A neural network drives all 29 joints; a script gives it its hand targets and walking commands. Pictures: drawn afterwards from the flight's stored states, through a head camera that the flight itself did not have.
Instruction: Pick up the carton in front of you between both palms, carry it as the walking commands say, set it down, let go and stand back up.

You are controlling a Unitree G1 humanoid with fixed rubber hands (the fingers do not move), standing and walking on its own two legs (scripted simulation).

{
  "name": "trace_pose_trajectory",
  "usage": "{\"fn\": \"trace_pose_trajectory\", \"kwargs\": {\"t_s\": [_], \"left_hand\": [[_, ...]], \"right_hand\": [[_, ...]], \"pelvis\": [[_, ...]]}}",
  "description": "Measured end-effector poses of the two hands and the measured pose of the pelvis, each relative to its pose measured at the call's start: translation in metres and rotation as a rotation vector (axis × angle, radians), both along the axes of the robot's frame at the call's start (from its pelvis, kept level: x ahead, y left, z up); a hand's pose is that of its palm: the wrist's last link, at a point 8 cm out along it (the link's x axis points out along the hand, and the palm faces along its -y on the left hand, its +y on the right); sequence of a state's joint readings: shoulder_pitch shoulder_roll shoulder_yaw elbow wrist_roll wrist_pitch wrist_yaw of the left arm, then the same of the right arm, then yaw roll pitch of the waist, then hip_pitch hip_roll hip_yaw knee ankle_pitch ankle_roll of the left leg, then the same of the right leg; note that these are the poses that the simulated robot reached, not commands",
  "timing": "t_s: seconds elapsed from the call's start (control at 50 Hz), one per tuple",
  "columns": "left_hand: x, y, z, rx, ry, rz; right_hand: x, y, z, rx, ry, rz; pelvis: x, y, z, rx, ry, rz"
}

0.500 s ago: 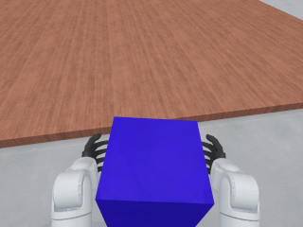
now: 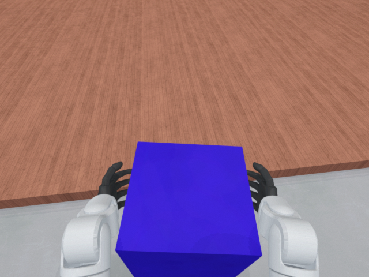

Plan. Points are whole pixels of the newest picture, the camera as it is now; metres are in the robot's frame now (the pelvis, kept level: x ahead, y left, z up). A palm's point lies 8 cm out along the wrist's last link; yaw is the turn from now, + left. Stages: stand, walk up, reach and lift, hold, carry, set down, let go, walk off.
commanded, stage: carry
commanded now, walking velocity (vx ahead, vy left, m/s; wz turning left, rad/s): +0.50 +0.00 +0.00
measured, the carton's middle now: (186, 217) +0.26 +0.01 +0.01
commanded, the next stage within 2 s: none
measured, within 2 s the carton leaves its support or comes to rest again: neither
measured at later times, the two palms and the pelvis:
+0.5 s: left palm (134, 58) +0.67 +0.16 +0.15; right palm (238, 60) +0.66 -0.14 +0.15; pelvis +0.33 +0.02 +0.00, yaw -2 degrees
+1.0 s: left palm (154, 20) +1.04 +0.15 +0.12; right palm (227, 20) +1.06 -0.15 +0.12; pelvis +0.67 -0.01 -0.02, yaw -2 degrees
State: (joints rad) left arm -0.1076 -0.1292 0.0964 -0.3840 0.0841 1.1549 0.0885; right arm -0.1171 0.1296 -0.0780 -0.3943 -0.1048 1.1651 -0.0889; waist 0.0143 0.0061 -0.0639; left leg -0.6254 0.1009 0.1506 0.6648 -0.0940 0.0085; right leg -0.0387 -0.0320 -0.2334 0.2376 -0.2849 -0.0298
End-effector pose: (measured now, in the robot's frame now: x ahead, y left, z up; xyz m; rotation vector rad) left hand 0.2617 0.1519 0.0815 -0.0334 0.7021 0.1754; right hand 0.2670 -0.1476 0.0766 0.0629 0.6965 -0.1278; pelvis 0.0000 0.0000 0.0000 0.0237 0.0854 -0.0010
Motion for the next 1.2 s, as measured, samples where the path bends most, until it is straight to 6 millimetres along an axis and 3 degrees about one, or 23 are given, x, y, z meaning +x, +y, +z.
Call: {"fn": "trace_pose_trajectory", "kwargs": {"t_s": [0.14, 0.22, 0.32, 0.4, 0.48, 0.56, 0.64, 0.76, 0.92, 1.0, 1.08, 1.14, 1.2], "left_hand": [[0.124, 0.015, -0.006, -0.040, -0.094, -0.041], [0.183, 0.019, 0.001, -0.058, -0.058, -0.054], [0.256, 0.018, 0.030, -0.081, -0.096, -0.061], [0.322, 0.017, 0.054, -0.052, -0.144, -0.078], [0.393, 0.011, 0.067, -0.004, -0.133, -0.084], [0.467, -0.001, 0.065, 0.030, -0.088, -0.081], [0.538, -0.012, 0.050, 0.072, -0.038, -0.059], [0.615, -0.017, 0.020, 0.050, 0.084, -0.021], [0.723, -0.015, 0.027, -0.005, -0.040, 0.038], [0.783, -0.006, 0.037, -0.017, -0.101, 0.041], [0.857, 0.002, 0.040, -0.022, -0.102, 0.015], [0.917, -0.006, 0.043, -0.033, -0.058, -0.053], [0.964, -0.022, 0.056, -0.039, -0.011, -0.106]], "right_hand": [[0.110, 0.015, 0.006, -0.028, -0.093, -0.052], [0.162, 0.020, 0.013, -0.015, -0.058, -0.087], [0.228, 0.019, 0.042, 0.001, -0.097, -0.122], [0.297, 0.018, 0.067, -0.027, -0.143, -0.095], [0.373, 0.012, 0.078, -0.059, -0.131, -0.052], [0.452, -0.001, 0.070, -0.063, -0.088, -0.017], [0.534, -0.012, 0.047, -0.047, -0.040, 0.029], [0.624, -0.017, 0.022, -0.021, 0.081, 0.044], [0.734, -0.015, 0.031, 0.033, -0.039, -0.001], [0.791, -0.006, 0.040, 0.048, -0.099, -0.017], [0.857, 0.002, 0.045, 0.023, -0.101, -0.029], [0.897, -0.005, 0.049, -0.029, -0.060, -0.074], [0.924, -0.020, 0.060, -0.034, -0.012, -0.126]], "pelvis": [[0.115, 0.025, -0.032, -0.006, -0.035, -0.032], [0.159, 0.035, -0.021, -0.019, -0.024, -0.054], [0.214, 0.040, -0.004, -0.041, -0.009, -0.051], [0.261, 0.035, 0.000, -0.043, -0.005, -0.040], [0.315, 0.026, -0.003, -0.033, -0.005, -0.027], [0.376, 0.011, -0.015, -0.018, -0.008, -0.012], [0.434, -0.005, -0.034, -0.026, -0.021, -0.004], [0.493, -0.020, -0.018, -0.009, 0.007, -0.002], [0.596, -0.021, -0.014, 0.000, 0.035, -0.022], [0.666, -0.012, -0.018, -0.001, 0.030, -0.043], [0.743, 0.002, -0.019, 0.008, 0.017, -0.042], [0.787, 0.012, -0.004, 0.015, -0.001, -0.045], [0.824, 0.019, 0.022, 0.011, -0.004, -0.037]]}}
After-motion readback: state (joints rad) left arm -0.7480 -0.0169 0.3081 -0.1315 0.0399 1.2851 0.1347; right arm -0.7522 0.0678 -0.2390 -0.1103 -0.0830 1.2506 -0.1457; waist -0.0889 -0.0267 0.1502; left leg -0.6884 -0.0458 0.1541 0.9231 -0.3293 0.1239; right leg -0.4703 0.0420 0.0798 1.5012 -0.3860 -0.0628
